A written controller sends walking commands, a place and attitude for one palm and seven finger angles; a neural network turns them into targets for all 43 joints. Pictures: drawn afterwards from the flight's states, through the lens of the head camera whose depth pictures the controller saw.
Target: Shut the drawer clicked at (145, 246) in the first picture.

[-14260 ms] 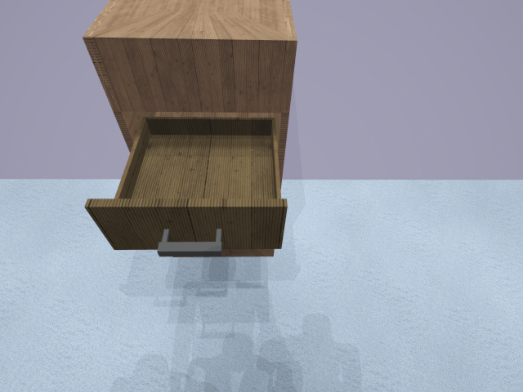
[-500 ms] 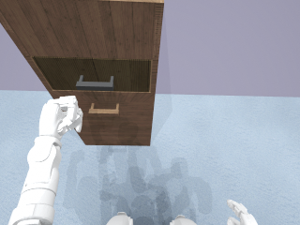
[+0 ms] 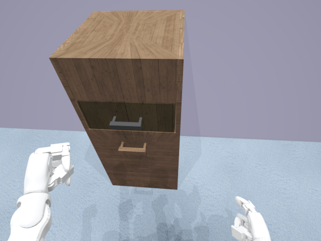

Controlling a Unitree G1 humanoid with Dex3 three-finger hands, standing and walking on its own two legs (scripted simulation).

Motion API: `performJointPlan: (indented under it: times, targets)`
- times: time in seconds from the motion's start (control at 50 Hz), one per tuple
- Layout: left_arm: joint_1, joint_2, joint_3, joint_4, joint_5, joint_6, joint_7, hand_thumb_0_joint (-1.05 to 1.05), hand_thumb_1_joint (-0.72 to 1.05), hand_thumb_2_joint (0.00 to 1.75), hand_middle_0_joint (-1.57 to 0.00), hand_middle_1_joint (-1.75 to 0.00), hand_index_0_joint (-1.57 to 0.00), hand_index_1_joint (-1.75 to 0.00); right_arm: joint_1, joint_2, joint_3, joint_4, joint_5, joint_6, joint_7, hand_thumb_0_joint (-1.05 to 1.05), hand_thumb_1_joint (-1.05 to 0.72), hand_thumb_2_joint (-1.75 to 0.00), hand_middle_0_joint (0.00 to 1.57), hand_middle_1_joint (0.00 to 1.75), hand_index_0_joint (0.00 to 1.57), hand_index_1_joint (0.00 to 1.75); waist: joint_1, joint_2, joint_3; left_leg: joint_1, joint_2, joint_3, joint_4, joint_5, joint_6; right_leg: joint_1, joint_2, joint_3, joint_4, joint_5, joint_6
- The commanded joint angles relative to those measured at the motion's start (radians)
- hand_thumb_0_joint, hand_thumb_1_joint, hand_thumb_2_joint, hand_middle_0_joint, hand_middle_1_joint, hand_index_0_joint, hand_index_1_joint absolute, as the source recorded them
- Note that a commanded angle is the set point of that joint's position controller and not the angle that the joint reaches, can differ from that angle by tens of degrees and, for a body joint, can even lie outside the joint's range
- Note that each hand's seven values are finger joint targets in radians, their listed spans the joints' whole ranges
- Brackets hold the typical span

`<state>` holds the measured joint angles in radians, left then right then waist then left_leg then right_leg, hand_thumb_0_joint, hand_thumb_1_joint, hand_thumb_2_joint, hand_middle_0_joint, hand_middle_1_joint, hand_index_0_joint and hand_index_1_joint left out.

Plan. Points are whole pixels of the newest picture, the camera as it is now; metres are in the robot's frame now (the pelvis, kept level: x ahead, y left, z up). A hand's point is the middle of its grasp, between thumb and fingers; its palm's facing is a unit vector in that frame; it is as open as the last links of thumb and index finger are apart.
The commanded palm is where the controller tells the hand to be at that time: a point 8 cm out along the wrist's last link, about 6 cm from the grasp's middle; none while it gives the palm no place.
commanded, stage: draw the hand back to the body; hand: left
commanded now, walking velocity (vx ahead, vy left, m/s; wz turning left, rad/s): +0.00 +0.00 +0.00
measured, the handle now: (126, 122) +0.56 +0.21 -0.10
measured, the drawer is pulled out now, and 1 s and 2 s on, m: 0.00 0.00 0.00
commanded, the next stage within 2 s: step back with the hand held close in 0.42 s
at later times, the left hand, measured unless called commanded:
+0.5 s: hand (40, 191) +0.16 +0.23 +0.16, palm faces +0.41 -0.82 -0.40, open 3.2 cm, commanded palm +0.12 +0.27 +0.18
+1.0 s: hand (24, 200) +0.15 +0.25 +0.15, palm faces +0.29 -0.81 -0.51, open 3.2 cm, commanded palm +0.09 +0.29 +0.18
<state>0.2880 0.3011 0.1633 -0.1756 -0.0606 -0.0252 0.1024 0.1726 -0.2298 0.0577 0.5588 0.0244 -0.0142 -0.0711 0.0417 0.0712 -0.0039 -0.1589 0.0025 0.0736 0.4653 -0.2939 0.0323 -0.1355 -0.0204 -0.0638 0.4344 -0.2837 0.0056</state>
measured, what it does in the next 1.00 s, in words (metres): shifts its weight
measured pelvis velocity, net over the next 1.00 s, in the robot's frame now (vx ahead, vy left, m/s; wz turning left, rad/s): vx -0.05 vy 0.02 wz -0.03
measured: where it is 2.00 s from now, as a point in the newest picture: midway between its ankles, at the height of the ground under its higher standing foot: outside the picture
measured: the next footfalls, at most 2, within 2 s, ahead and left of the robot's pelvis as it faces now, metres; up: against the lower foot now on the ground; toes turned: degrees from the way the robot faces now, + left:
right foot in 1.86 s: -0.21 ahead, -0.08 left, +0.00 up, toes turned -2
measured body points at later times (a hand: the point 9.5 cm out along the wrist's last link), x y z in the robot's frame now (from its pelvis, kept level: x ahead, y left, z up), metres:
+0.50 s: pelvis -0.01 -0.01 +0.00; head -0.03 -0.04 +0.45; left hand +0.14 +0.27 +0.18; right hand +0.18 -0.23 -0.08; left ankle -0.03 +0.09 -0.74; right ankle -0.03 -0.12 -0.74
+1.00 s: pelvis -0.05 +0.02 +0.00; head -0.02 +0.01 +0.45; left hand +0.13 +0.29 +0.18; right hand +0.12 -0.23 -0.09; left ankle -0.03 +0.09 -0.74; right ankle -0.03 -0.12 -0.74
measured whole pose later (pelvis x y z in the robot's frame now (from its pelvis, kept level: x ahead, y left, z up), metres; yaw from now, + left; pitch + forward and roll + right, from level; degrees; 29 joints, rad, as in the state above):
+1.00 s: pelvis -0.05 +0.02 +0.00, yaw -2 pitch +1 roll -1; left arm 0.64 0.40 0.37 -0.55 -0.04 -0.20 0.12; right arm 0.19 -0.23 -0.02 0.55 0.01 -0.02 -0.07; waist 0.00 0.02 0.05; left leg -0.27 -0.01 0.11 0.48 -0.22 0.06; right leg -0.26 -0.03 -0.03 0.46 -0.21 0.03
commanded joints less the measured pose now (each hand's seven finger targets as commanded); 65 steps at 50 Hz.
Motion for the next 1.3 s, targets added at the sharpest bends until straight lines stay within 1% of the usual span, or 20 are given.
performJointPlan:
  times: [0.0,0.22,0.26,0.32,0.4,0.46,0.52,0.54,0.56,0.58,0.6,0.64,0.7,0.76,0.84,0.94,1.02,1.1,1.18,1.28]
  targets:
    - [-0.041,0.181,0.138,-0.335,-0.005,-0.063,0.011,0.00,0.90,0.90,-1.40,-1.60,-1.40,-1.60,-0.099,-0.105,-0.053,-0.140,-0.015,-0.069,-0.002,0.00,-0.90,-0.90,0.20,0.30,0.20,0.30,0.002,-0.013,-0.125,0.111,0.035,-0.056,-0.075,0.395,-0.008,0.055,0.014,0.022,-0.060,0.333,-0.027]
    - [0.213,0.222,0.256,-0.534,-0.014,-0.108,0.015,0.00,0.90,0.90,-1.40,-1.60,-1.40,-1.60,-0.108,-0.097,-0.072,-0.128,-0.017,-0.131,0.002,0.00,-0.90,-0.90,0.20,0.30,0.20,0.30,0.024,-0.040,-0.051,0.089,0.031,-0.042,-0.067,0.316,-0.002,0.044,0.016,0.036,-0.093,0.311,-0.025]
    - [0.199,0.169,0.211,-0.469,-0.012,-0.108,0.011,0.00,0.90,0.90,-1.40,-1.60,-1.40,-1.60,-0.099,-0.099,-0.072,-0.117,-0.015,-0.130,0.002,0.00,-0.90,-0.90,0.20,0.30,0.20,0.30,0.006,-0.065,0.020,0.066,0.034,-0.043,-0.077,0.248,-0.001,0.002,0.014,0.034,-0.104,0.241,-0.021]
    - [0.170,0.171,0.209,-0.456,-0.006,-0.118,0.015,0.00,0.90,0.90,-1.40,-1.60,-1.40,-1.60,-0.098,-0.107,-0.079,-0.109,-0.015,-0.138,-0.006,0.00,-0.90,-0.90,0.20,0.30,0.20,0.30,0.004,-0.064,0.021,0.073,0.033,-0.043,-0.080,0.203,0.003,-0.014,0.011,0.039,-0.117,0.186,-0.021]
    - [0.166,0.200,0.235,-0.488,-0.003,-0.134,0.023,0.00,0.90,0.90,-1.40,-1.60,-1.40,-1.60,-0.102,-0.101,-0.078,-0.112,-0.020,-0.153,-0.011,0.00,-0.90,-0.90,0.20,0.30,0.20,0.30,0.020,-0.058,-0.040,0.084,0.028,-0.044,-0.076,0.218,0.009,0.023,0.003,0.045,-0.098,0.207,-0.021]
    - [0.162,0.202,0.233,-0.507,-0.004,-0.138,0.025,0.00,0.90,0.90,-1.40,-1.60,-1.40,-1.60,-0.108,-0.096,-0.075,-0.110,-0.019,-0.166,-0.010,0.00,-0.90,-0.90,0.20,0.30,0.20,0.30,0.021,-0.015,-0.032,0.082,0.028,-0.044,-0.078,0.205,0.005,0.021,0.002,0.052,-0.102,0.195,-0.025]
    - [0.167,0.201,0.236,-0.489,-0.003,-0.139,0.026,0.00,0.90,0.90,-1.40,-1.60,-1.40,-1.60,-0.110,-0.094,-0.074,-0.105,-0.019,-0.174,-0.012,0.00,-0.90,-0.90,0.20,0.30,0.20,0.30,0.021,-0.033,0.006,0.070,0.030,-0.047,-0.082,0.185,0.001,0.004,0.007,0.051,-0.117,0.166,-0.026]
    - [0.044,0.322,0.371,-0.571,-0.001,-0.185,0.032,0.00,0.90,0.90,-1.40,-1.60,-1.40,-1.60,-0.096,-0.121,-0.081,-0.129,-0.020,-0.146,-0.007,0.00,-0.90,-0.90,0.20,0.30,0.20,0.30,-0.027,-0.074,0.097,-0.023,0.043,-0.055,-0.056,0.091,0.016,-0.105,-0.053,0.187,-0.185,0.180,-0.027]
    - [0.144,0.252,0.328,-0.468,0.005,-0.193,0.026,0.00,0.90,0.90,-1.40,-1.60,-1.40,-1.60,-0.084,-0.100,-0.081,-0.102,-0.026,-0.130,-0.006,0.00,-0.90,-0.90,0.20,0.30,0.20,0.30,-0.033,-0.109,0.078,-0.001,0.037,-0.060,-0.033,0.083,0.017,-0.120,-0.076,0.186,-0.196,0.166,-0.033]
    - [0.199,0.203,0.283,-0.452,0.009,-0.194,0.021,0.00,0.90,0.90,-1.40,-1.60,-1.40,-1.60,-0.085,-0.101,-0.083,-0.110,-0.027,-0.118,-0.003,0.00,-0.90,-0.90,0.20,0.30,0.20,0.30,-0.037,-0.096,0.067,0.007,0.042,-0.053,-0.031,0.097,0.015,-0.129,-0.081,0.184,-0.192,0.174,-0.032]
    - [0.224,0.193,0.272,-0.460,0.012,-0.200,0.020,0.00,0.90,0.90,-1.40,-1.60,-1.40,-1.60,-0.087,-0.105,-0.086,-0.115,-0.029,-0.109,0.000,0.00,-0.90,-0.90,0.20,0.30,0.20,0.30,-0.038,-0.081,0.036,0.007,0.048,-0.049,-0.040,0.119,0.015,-0.110,-0.080,0.166,-0.173,0.194,-0.028]
    - [0.267,0.195,0.277,-0.483,0.012,-0.214,0.022,0.00,0.90,0.90,-1.40,-1.60,-1.40,-1.60,-0.086,-0.115,-0.093,-0.125,-0.032,-0.097,0.000,0.00,-0.90,-0.90,0.20,0.30,0.20,0.30,-0.033,-0.031,-0.029,0.006,0.061,-0.058,-0.072,0.191,0.016,-0.052,-0.065,0.132,-0.113,0.279,-0.022]
    - [0.317,0.212,0.297,-0.511,0.010,-0.219,0.028,0.00,0.90,0.90,-1.40,-1.60,-1.40,-1.60,-0.088,-0.116,-0.104,-0.148,-0.028,-0.076,0.001,0.00,-0.90,-0.90,0.20,0.30,0.20,0.30,-0.032,-0.042,-0.112,0.001,0.076,-0.065,-0.075,0.317,0.017,0.009,-0.050,0.096,-0.043,0.387,-0.009]
    - [0.359,0.234,0.325,-0.524,0.005,-0.224,0.033,0.00,0.90,0.90,-1.40,-1.60,-1.40,-1.60,-0.095,-0.108,-0.110,-0.162,-0.024,-0.059,-0.003,0.00,-0.90,-0.90,0.20,0.30,0.20,0.30,-0.028,-0.069,-0.148,-0.017,0.083,-0.068,-0.062,0.382,0.016,0.030,-0.048,0.089,-0.013,0.448,-0.005]
    - [0.374,0.245,0.334,-0.554,0.003,-0.228,0.040,0.00,0.90,0.90,-1.40,-1.60,-1.40,-1.60,-0.095,-0.109,-0.114,-0.172,-0.021,-0.052,-0.008,0.00,-0.90,-0.90,0.20,0.30,0.20,0.30,-0.025,-0.038,-0.148,-0.063,0.088,-0.084,-0.070,0.383,0.013,0.031,-0.038,0.086,0.020,0.438,-0.003]
    - [0.369,0.243,0.329,-0.581,0.010,-0.235,0.045,0.00,0.90,0.90,-1.40,-1.60,-1.40,-1.60,-0.087,-0.114,-0.115,-0.177,-0.021,-0.064,-0.013,0.00,-0.90,-0.90,0.20,0.30,0.20,0.30,-0.025,-0.007,-0.119,-0.166,0.113,-0.116,-0.114,0.259,0.029,0.040,-0.012,0.080,0.072,0.333,0.006]
    - [0.343,0.245,0.339,-0.596,0.022,-0.246,0.050,0.00,0.90,0.90,-1.40,-1.60,-1.40,-1.60,-0.083,-0.122,-0.119,-0.177,-0.023,-0.080,-0.015,0.00,-0.90,-0.90,0.20,0.30,0.20,0.30,-0.031,0.002,-0.090,-0.322,0.129,-0.143,-0.160,0.000,0.053,0.097,0.000,0.097,0.119,0.273,0.008]
    - [0.322,0.226,0.329,-0.604,0.029,-0.260,0.054,0.00,0.90,0.90,-1.40,-1.60,-1.40,-1.60,-0.067,-0.122,-0.118,-0.178,-0.020,-0.095,-0.013,0.00,-0.90,-0.90,0.20,0.30,0.20,0.30,-0.045,-0.028,-0.056,-0.413,0.120,-0.149,-0.152,-0.188,0.058,0.091,-0.007,0.123,0.104,0.200,0.004]
    - [0.313,0.225,0.327,-0.606,0.031,-0.267,0.057,0.00,0.90,0.90,-1.40,-1.60,-1.40,-1.60,-0.063,-0.122,-0.116,-0.174,-0.025,-0.105,-0.014,0.00,-0.90,-0.90,0.20,0.30,0.20,0.30,-0.051,-0.054,-0.037,-0.403,0.106,-0.152,-0.126,-0.235,0.053,0.024,-0.016,0.151,0.050,0.102,-0.003]
    - [0.305,0.226,0.337,-0.637,0.043,-0.289,0.061,0.00,0.90,0.90,-1.40,-1.60,-1.40,-1.60,-0.065,-0.127,-0.116,-0.177,-0.029,-0.120,-0.015,0.00,-0.90,-0.90,0.20,0.30,0.20,0.30,-0.048,0.026,-0.050,-0.481,0.145,-0.196,-0.185,-0.321,0.068,0.084,0.019,0.116,0.123,0.076,0.007]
